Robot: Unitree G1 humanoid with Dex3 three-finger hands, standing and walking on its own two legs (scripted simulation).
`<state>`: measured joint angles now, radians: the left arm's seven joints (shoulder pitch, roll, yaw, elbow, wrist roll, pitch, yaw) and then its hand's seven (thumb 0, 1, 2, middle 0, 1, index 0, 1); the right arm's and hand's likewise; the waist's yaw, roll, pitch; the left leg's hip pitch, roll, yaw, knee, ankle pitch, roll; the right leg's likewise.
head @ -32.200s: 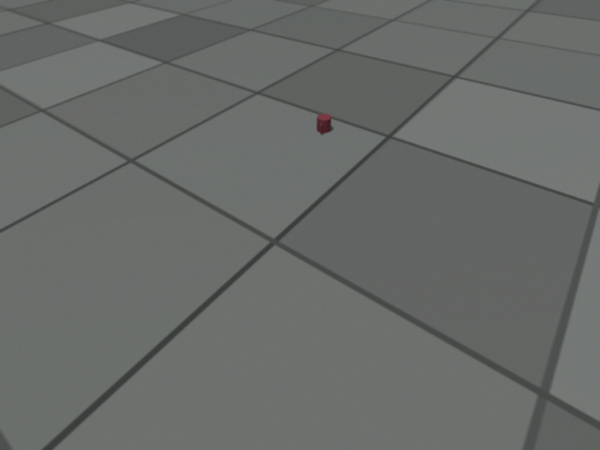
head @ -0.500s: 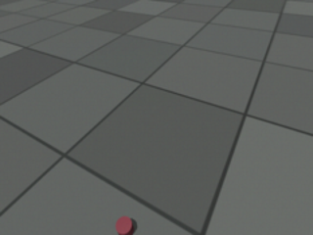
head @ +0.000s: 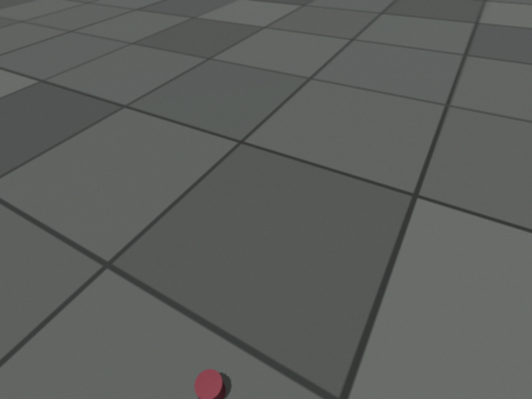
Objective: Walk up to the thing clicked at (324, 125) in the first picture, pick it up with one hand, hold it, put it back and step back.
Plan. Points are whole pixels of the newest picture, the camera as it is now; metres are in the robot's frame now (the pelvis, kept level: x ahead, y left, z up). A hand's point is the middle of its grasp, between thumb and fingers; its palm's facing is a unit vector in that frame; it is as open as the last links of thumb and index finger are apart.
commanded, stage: stand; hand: left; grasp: from above
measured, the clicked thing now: (208, 393) +0.37 +0.25 -0.74
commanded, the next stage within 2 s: step back in 0.48 s
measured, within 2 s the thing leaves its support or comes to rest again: neither
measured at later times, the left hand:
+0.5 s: hand out of the picture +0.07 +0.25 -0.16, palm faces +0.01 -0.94 -0.34, open 7.4 cm
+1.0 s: hand out of the picture +0.06 +0.29 -0.18, palm faces -0.08 -0.92 -0.38, open 7.4 cm
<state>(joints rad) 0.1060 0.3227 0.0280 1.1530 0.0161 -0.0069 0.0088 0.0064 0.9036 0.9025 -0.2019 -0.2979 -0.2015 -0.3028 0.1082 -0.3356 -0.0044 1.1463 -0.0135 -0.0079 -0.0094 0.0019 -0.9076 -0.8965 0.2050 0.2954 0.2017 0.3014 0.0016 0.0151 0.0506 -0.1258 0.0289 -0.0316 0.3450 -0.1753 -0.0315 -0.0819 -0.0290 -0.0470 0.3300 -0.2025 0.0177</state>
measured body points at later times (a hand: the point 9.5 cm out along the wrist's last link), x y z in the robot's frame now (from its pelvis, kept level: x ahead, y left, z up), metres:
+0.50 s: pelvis +0.00 +0.00 +0.00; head +0.01 -0.01 +0.45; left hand +0.07 +0.30 -0.13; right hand +0.07 -0.30 -0.14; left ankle +0.01 +0.14 -0.75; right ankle -0.01 -0.13 -0.75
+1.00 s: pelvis -0.08 +0.03 -0.02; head +0.01 +0.04 +0.42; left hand +0.06 +0.34 -0.15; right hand +0.00 -0.28 -0.14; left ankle -0.03 +0.13 -0.75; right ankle -0.12 -0.10 -0.69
